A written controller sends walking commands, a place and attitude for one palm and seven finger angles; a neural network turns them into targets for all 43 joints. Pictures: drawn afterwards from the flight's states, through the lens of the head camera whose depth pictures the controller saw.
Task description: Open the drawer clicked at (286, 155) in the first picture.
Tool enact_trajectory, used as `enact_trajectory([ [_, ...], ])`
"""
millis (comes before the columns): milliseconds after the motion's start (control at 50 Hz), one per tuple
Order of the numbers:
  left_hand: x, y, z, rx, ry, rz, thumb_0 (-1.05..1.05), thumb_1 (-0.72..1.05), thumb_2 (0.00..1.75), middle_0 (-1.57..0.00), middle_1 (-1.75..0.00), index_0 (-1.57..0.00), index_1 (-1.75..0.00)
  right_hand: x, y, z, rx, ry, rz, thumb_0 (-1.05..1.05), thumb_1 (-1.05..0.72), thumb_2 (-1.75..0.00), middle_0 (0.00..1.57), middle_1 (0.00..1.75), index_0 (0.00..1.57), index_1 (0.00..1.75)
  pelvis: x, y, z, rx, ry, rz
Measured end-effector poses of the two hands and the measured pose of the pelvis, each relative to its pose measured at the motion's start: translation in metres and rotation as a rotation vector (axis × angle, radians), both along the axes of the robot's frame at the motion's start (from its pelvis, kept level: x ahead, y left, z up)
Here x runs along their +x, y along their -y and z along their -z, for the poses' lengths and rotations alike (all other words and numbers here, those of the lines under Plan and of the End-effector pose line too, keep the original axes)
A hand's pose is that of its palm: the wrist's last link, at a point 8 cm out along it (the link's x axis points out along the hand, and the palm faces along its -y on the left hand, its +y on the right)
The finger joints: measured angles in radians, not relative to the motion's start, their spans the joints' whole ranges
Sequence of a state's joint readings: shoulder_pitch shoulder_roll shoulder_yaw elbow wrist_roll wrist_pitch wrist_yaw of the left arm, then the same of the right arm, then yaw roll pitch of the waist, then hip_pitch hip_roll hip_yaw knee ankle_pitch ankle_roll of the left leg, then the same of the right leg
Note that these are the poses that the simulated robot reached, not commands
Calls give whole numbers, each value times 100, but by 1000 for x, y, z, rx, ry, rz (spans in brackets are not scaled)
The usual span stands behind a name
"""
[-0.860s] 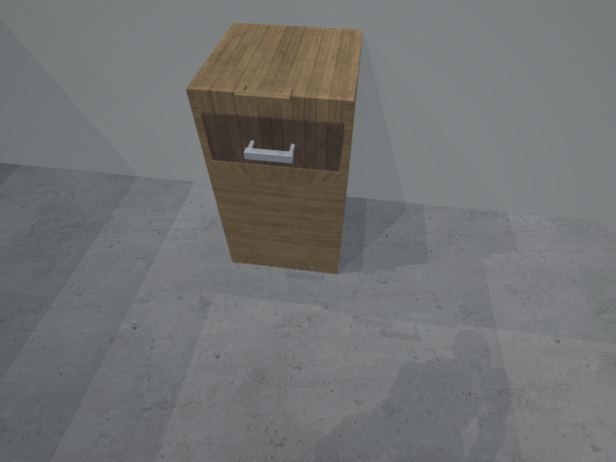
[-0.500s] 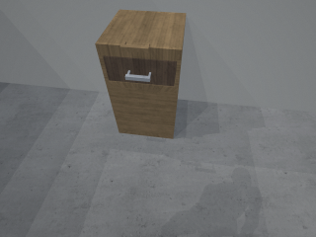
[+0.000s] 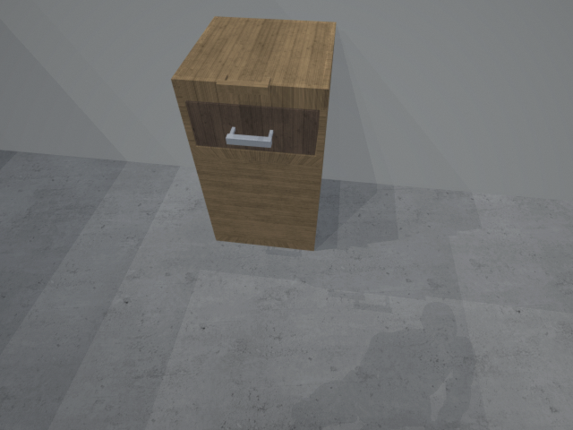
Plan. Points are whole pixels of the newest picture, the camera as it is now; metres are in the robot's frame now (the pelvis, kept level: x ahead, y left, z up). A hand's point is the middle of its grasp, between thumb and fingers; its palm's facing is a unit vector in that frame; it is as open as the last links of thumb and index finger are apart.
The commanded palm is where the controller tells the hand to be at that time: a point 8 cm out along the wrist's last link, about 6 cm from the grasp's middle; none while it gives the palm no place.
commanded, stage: take the last steps up to it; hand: left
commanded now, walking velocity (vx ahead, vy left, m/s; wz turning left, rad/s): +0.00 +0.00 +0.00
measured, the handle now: (250, 136) +0.91 +0.16 -0.16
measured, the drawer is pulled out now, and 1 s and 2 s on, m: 0.00 0.00 0.00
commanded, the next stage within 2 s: come to a stop and stand still in 1.18 s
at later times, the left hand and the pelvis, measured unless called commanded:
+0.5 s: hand out of the picture +0.03 +0.16 -0.19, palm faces +0.07 -0.98 -0.18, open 7.4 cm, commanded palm none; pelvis +0.06 +0.00 -0.02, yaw +0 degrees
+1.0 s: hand (215, 310) +0.36 +0.17 -0.17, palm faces -0.08 -0.97 -0.24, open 7.4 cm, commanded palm none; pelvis +0.23 -0.02 -0.02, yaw -4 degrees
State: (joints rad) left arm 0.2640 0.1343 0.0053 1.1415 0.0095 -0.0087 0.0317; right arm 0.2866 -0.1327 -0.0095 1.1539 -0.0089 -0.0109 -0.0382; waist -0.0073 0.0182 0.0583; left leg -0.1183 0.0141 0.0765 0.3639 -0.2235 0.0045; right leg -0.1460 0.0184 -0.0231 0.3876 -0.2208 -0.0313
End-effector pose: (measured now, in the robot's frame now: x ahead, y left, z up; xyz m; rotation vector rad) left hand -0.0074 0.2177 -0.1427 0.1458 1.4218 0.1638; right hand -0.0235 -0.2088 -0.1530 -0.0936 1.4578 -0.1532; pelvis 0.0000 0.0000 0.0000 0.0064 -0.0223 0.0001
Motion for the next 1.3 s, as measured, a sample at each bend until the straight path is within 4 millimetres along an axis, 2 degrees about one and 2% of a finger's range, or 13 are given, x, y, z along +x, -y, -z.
enact_trajectory([
  [240, 2, 3, 4, -9, -9, -5, 0, 91, 90, -20, -30, -19, -30, 0, 4, 3, -1, -11, 8, 0, -91, -89, 20, 30, 20, 30, 7, 2, 3, 2, 1, 7],
  [380, 10, 8, 11, -26, -48, -21, 0, 91, 90, -20, -30, -19, -30, -1, 3, 9, 9, -62, 41, 0, -91, -89, 20, 30, 20, 30, 31, 4, 12, 7, -19, 19],
  [460, 22, 10, 15, -26, -60, -37, 0, 91, 90, -20, -30, -19, -30, 7, 3, 12, 8, -90, 51, 0, -91, -89, 20, 30, 20, 30, 51, 5, 18, 1, -29, 15],
  [540, 30, 9, 19, -27, -58, -75, 0, 91, 90, -20, -30, -20, -30, 37, 3, 11, -8, -94, 31, 0, -91, -89, 20, 30, 20, 30, 72, 2, 20, -7, -24, 2],
  [660, 35, 0, 29, -71, -166, -63, 0, 91, 90, -20, -30, -20, -30, 133, 4, 8, -79, 125, 26, 1, -91, -89, 20, 30, 20, 30, 105, -15, 26, -1, -11, 62],
  [700, 53, -7, 29, -73, -189, -32, 0, 91, 90, -20, -30, -20, -30, 150, 3, 6, -95, 183, 46, 1, -92, -89, 20, 30, 20, 30, 118, -19, 25, 4, -4, 78],
  [740, 85, -14, 25, -63, -154, -7, 0, 91, 90, -20, -30, -20, -30, 157, 0, 1, -86, 184, 53, 0, -92, -89, 20, 30, 20, 30, 131, -19, 20, 7, -12, 76],
  [860, 215, -21, 6, -21, 86, 41, 1, 92, 90, -20, -30, -19, -30, 152, -12, -7, -18, 29, 40, 0, -91, -89, 20, 30, 20, 30, 169, -8, 6, 4, -39, 58],
  [960, 321, -7, -4, 20, 218, 138, 1, 92, 90, -20, -30, -19, -30, 144, -7, 1, 32, -95, 106, 0, -90, -89, 20, 30, 20, 30, 209, 11, 11, 10, -31, 75],
  [1020, 374, 9, 1, 45, 301, 179, 0, 92, 90, -20, -30, -19, -30, 146, 6, 16, 55, -158, 147, 0, -90, -89, 20, 30, 21, 30, 237, 30, 27, 30, -14, 74],
  [1080, 398, 25, 2, 47, 323, 174, 0, 92, 90, -20, -30, -19, -30, 169, 26, 21, 48, -175, 161, 0, -90, -89, 20, 30, 21, 30, 255, 41, 29, 14, 9, 77],
  [1180, 407, 53, 0, 3, 239, 171, 0, 92, 90, -20, -30, -19, -30, 245, 59, 6, -10, -45, 153, 0, -91, -89, 20, 30, 20, 30, 285, 51, 12, 12, -15, 84],
  [1300, 423, 48, -3, -7, 217, 112, -2, 95, 90, -20, -30, -20, -30, 335, 71, -8, -39, 86, 95, 0, -91, -90, 20, 30, 20, 30, 329, 55, 3, 7, -32, 82],
])
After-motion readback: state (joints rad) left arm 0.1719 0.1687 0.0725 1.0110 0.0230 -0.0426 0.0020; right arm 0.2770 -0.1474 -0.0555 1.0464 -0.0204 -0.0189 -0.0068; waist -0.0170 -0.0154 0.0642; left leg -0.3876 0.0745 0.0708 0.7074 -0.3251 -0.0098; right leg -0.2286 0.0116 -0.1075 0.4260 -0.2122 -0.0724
